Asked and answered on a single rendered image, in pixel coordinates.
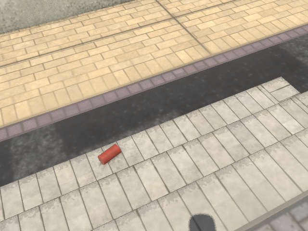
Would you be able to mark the stairs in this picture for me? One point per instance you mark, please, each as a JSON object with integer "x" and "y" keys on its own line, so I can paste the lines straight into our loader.
{"x": 82, "y": 194}

